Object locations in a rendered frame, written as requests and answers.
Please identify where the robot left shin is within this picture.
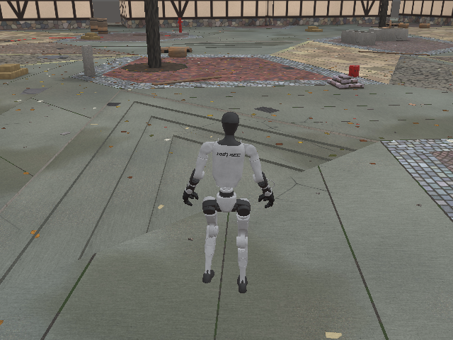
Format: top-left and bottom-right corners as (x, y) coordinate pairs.
(205, 225), (217, 274)

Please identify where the robot left forearm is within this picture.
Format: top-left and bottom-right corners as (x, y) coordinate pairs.
(185, 169), (200, 194)

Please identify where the robot left upper arm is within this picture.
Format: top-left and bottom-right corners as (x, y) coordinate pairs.
(193, 142), (214, 180)

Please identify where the robot right upper arm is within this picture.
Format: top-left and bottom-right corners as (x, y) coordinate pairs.
(244, 144), (264, 183)

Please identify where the robot left hand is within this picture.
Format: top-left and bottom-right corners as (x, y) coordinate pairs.
(183, 191), (198, 206)

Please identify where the left robot foot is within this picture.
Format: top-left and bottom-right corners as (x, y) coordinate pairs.
(202, 270), (214, 283)

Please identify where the robot right hand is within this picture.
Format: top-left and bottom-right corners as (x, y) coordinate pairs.
(258, 192), (275, 208)

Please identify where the robot right forearm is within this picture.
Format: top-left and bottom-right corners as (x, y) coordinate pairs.
(258, 172), (272, 196)

